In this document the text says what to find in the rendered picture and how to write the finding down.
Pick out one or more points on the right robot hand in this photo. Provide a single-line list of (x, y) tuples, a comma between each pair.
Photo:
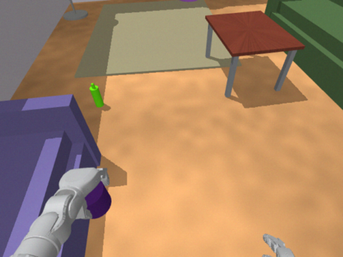
[(277, 246)]

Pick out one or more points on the left robot hand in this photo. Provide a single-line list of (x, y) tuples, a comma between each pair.
[(85, 180)]

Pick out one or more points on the coffee table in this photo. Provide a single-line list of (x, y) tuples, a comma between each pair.
[(251, 33)]

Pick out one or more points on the left robot arm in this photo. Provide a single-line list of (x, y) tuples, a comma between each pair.
[(53, 227)]

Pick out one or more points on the sofa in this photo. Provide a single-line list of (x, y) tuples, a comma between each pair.
[(317, 24)]

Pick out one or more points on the armchair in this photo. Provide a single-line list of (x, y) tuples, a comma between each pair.
[(41, 139)]

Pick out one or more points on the floor lamp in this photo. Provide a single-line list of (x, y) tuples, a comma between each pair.
[(75, 14)]

